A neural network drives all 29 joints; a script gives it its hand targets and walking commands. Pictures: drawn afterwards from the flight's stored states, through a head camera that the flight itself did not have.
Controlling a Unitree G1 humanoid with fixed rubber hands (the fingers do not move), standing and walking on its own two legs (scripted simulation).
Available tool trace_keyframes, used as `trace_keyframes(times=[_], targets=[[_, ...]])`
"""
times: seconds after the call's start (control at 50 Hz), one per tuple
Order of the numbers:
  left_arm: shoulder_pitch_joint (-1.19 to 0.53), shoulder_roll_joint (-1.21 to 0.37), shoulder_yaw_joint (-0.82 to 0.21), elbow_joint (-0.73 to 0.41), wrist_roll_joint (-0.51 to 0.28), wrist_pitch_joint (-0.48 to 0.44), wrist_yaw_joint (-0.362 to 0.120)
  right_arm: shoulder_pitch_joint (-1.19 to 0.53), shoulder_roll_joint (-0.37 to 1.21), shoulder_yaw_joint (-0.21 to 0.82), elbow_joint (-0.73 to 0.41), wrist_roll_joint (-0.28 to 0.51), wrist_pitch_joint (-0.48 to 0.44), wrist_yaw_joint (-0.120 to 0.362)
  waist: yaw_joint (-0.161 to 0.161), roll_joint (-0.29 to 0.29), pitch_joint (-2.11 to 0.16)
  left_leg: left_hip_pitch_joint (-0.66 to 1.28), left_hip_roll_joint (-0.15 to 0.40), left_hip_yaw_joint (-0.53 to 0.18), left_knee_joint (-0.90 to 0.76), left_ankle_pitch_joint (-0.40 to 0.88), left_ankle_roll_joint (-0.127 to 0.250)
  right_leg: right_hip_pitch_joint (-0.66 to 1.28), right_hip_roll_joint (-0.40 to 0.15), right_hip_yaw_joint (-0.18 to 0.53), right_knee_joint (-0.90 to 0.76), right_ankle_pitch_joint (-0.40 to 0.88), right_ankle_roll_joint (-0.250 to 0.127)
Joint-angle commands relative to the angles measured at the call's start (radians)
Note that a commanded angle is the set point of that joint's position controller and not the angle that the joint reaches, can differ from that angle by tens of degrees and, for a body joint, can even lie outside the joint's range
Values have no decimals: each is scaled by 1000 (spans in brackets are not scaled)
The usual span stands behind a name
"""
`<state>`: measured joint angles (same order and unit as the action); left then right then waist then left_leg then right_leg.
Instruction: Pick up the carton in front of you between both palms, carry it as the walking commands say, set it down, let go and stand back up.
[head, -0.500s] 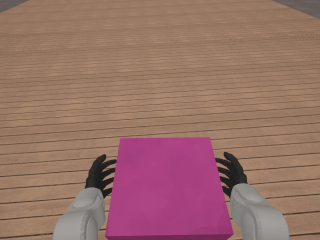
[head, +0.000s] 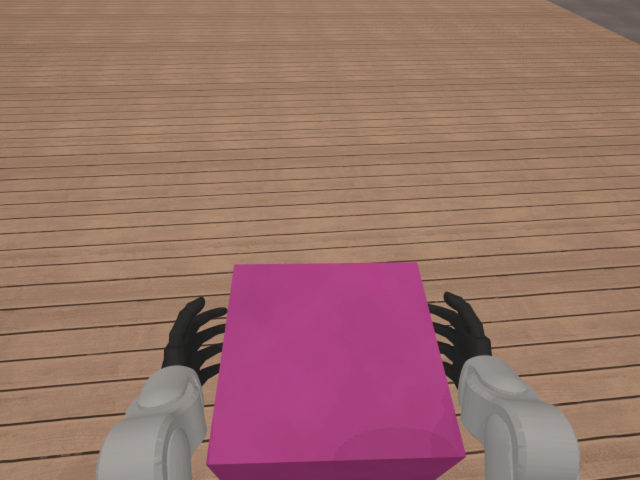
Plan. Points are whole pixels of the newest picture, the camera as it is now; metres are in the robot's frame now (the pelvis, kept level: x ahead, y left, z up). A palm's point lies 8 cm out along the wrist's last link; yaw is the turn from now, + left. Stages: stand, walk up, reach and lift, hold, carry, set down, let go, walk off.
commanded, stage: carry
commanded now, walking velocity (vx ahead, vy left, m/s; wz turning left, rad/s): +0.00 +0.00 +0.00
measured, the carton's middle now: (326, 390) +0.24 +0.00 +0.02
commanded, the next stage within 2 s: hold in 1.92 s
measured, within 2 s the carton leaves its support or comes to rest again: neither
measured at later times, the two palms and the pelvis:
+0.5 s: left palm (207, 267) +0.38 +0.16 +0.09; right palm (427, 258) +0.40 -0.14 +0.09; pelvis +0.15 +0.00 -0.01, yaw +3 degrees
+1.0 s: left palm (210, 293) +0.38 +0.16 +0.04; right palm (414, 282) +0.40 -0.13 +0.03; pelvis +0.13 +0.00 -0.01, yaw +4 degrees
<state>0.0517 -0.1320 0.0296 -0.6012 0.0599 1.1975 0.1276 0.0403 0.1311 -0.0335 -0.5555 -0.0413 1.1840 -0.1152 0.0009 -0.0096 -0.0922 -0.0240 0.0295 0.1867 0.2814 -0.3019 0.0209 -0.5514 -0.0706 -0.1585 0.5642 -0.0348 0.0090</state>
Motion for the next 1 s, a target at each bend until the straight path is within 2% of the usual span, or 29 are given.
trace_keyframes(times=[0.0, 0.02, 0.04, 0.06, 0.08, 0.1, 0.12, 0.14, 0.16, 0.18, 0.22, 0.24, 0.28, 0.3, 0.34, 0.42, 0.5, 0.62, 0.7, 0.78, 0.88, 0.98], targets=[[-344, -727, -637, -29, -273, -1, -104, -330, 704, 599, -77, 248, 9, 112, -3, 142, -112, -2, 161, 23, 115, 686, 35, 222, 62, -81, -126, 128, -7], [-345, -725, -635, -23, -273, -1, -108, -336, 699, 596, -71, 242, 10, 110, 9, 110, -130, -37, 138, 43, 202, 680, 3, 343, 61, -86, -214, 220, -9], [-355, -718, -629, -22, -272, 0, -111, -322, 692, 593, -60, 235, 11, 107, 5, 63, -189, -119, 119, 25, 276, 546, -36, 518, -20, -16, -194, 386, -26], [-346, -704, -618, -13, -271, -1, -112, -329, 687, 597, -64, 235, 14, 105, 12, -56, -251, -272, 72, 0, 401, 224, -65, 695, -179, 186, -136, 721, -83], [-328, -703, -603, -3, -264, -4, -110, -340, 702, 611, -65, 250, 17, 105, 19, -172, -287, -331, 15, -57, 501, -201, -78, 747, -301, 325, -155, 895, -182], [-334, -738, -612, -11, -275, -14, -114, -337, 722, 634, -80, 266, 13, 109, 15, -166, -333, -346, 24, -101, 531, -284, -60, 759, -339, 350, -172, 723, -237], [-326, -779, -613, 0, -282, -24, -119, -362, 757, 655, -96, 278, 7, 116, 11, -138, -323, -335, 47, -132, 447, -299, -49, 707, -314, 323, -213, 582, -228], [-330, -823, -624, -9, -291, -33, -126, -384, 799, 668, -110, 281, -3, 121, 8, -130, -316, -304, 44, -139, 340, -293, -39, 656, -270, 279, -239, 516, -197], [-341, -846, -629, -6, -290, -39, -131, -388, 826, 672, -105, 280, -10, 126, -3, -131, -320, -230, 42, -131, 206, -230, -34, 605, -231, 231, -253, 421, -154], [-355, -863, -633, -10, -290, -46, -134, -392, 844, 670, -98, 276, -18, 130, -7, -126, -328, -160, 52, -119, 95, -71, -36, 572, -194, 180, -230, 327, -111], [-367, -855, -643, -23, -288, -51, -141, -384, 838, 660, -94, 267, -28, 133, 1, -63, -292, -110, 92, -142, 83, 82, -35, 514, -140, 106, -185, 241, -57], [-376, -841, -647, -34, -288, -50, -141, -383, 826, 655, -96, 261, -27, 131, 4, -28, -249, -140, 113, -153, 91, 135, -29, 478, -115, 81, -175, 215, -47], [-370, -792, -630, -18, -282, -37, -132, -365, 783, 644, -69, 252, -14, 123, 1, 32, -243, -118, 131, -143, 143, 314, -33, 478, -111, 84, -116, 332, -71], [-349, -774, -620, -6, -276, -31, -124, -359, 760, 639, -71, 255, -7, 118, 1, 30, -253, -111, 132, -143, 156, 387, -35, 489, -107, 87, -85, 401, -76], [-334, -748, -608, 0, -268, -18, -113, -348, 728, 627, -69, 254, 4, 109, 0, 27, -254, -114, 132, -145, 176, 466, -34, 486, -106, 81, -42, 458, -81], [-345, -727, -600, -1, -264, 0, -100, -349, 708, 613, -56, 258, 20, 100, 0, 40, -233, -113, 134, -149, 201, 582, -29, 441, -91, 65, 3, 450, -77], [-361, -740, -613, 12, -262, -2, -111, -365, 718, 619, -43, 257, 17, 116, 0, 54, -215, -101, 133, -146, 215, 684, -34, 413, -73, 56, 19, 413, -67], [-383, -730, -615, 98, -231, -45, -158, -378, 709, 608, 47, 219, -29, 162, -3, 53, -199, -89, 133, -142, 204, 667, -36, 410, -64, 68, 5, 353, -56], [-412, -697, -575, 203, -191, -110, -187, -407, 682, 572, 155, 179, -97, 189, -3, 47, -183, -84, 136, -142, 188, 612, -25, 392, -68, 83, 0, 287, -54], [-451, -726, -561, 263, -174, -186, -210, -449, 709, 561, 214, 166, -174, 208, -1, 45, -188, -88, 139, -144, 180, 561, -11, 390, -69, 91, -2, 242, -56], [-470, -738, -519, 358, -133, -271, -236, -484, 721, 522, 308, 124, -262, 231, 1, 21, -197, -117, 122, -138, 166, 379, 0, 407, -77, 107, -28, 232, -61], [-519, -726, -458, 482, -77, -370, -252, -528, 712, 453, 442, 72, -360, 250, 1, 19, -168, -157, 116, -149, 137, 237, 7, 389, -77, 119, -58, 137, -65]])
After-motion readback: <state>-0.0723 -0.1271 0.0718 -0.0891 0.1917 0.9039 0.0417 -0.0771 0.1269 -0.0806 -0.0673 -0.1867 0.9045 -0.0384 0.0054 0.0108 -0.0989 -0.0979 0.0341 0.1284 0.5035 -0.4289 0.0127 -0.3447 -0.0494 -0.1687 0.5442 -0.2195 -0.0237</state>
